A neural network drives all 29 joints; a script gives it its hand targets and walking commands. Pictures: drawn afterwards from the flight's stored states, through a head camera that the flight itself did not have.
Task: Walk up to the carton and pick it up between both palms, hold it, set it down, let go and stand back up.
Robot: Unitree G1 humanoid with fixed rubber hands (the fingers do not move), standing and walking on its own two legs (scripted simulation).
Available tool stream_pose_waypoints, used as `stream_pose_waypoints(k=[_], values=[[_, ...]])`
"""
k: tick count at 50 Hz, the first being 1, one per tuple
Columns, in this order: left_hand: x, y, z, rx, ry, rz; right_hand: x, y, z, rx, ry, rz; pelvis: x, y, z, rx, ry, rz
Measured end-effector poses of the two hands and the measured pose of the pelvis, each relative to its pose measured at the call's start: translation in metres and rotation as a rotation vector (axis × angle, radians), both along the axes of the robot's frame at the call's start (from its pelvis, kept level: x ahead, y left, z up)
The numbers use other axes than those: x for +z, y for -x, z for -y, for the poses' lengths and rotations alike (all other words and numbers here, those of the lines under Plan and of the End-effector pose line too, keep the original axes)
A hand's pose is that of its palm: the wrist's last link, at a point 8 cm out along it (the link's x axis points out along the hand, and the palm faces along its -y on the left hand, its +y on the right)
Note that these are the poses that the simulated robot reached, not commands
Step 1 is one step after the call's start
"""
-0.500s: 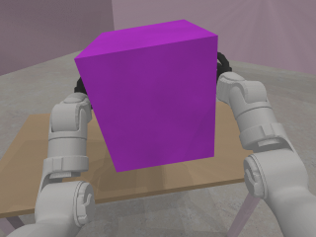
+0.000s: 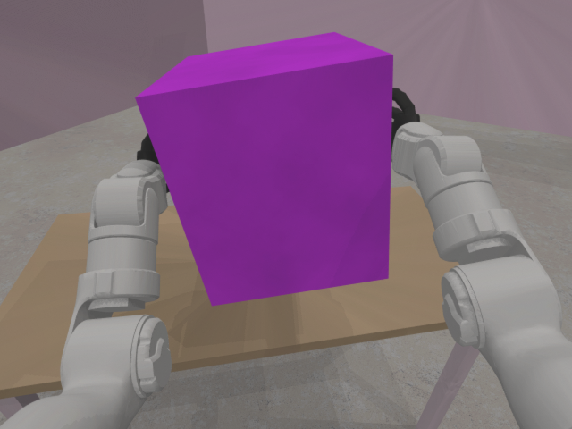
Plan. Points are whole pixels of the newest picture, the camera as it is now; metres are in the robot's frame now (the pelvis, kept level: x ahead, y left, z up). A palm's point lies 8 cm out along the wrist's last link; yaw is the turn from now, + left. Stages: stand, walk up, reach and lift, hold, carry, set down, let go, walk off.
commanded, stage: hold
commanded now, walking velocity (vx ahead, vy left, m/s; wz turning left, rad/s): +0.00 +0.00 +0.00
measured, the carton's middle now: (278, 157) +0.43 +0.00 +0.25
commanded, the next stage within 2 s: none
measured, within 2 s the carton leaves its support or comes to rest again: neither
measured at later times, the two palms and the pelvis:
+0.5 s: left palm (150, 181) +0.36 +0.17 +0.25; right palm (398, 145) +0.37 -0.16 +0.29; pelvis +0.00 +0.01 +0.00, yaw +0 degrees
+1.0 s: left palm (153, 178) +0.37 +0.17 +0.25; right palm (400, 143) +0.38 -0.16 +0.29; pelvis +0.00 +0.00 +0.00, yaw +0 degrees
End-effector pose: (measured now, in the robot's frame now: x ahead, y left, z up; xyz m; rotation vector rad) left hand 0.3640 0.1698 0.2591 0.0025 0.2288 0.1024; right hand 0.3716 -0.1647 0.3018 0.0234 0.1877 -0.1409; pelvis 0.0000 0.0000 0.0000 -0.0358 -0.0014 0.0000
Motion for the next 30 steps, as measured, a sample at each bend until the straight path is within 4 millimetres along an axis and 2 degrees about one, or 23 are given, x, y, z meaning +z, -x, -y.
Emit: stream_pose_waypoints(k=[15,30], values=[[-0.006,0.0,-0.007,0.003,0.01,-0.011,-0.003,-0.001,-0.007,-0.001,-0.004,-0.013,0.0,0.001,-0.004,0.003,0.005,-0.004],[-0.011,-0.002,-0.003,0.001,0.007,-0.021,-0.009,-0.001,-0.004,0.0,-0.012,-0.025,-0.001,0.003,-0.005,-0.005,0.005,-0.019]])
